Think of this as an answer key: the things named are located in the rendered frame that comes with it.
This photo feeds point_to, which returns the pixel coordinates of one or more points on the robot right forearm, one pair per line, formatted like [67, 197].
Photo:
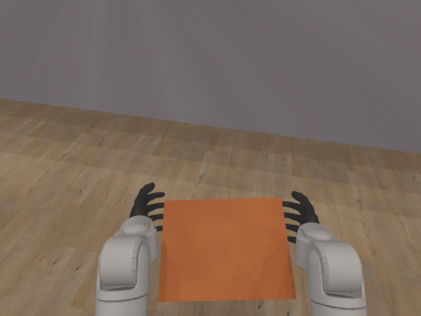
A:
[334, 272]

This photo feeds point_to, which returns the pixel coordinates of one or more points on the robot right hand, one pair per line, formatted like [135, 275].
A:
[306, 210]

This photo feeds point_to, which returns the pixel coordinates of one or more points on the robot left hand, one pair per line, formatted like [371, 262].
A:
[140, 204]

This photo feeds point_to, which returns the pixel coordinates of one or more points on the robot left forearm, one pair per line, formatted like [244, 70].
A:
[124, 269]

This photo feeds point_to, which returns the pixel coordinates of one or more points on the carton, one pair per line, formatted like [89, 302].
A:
[225, 249]

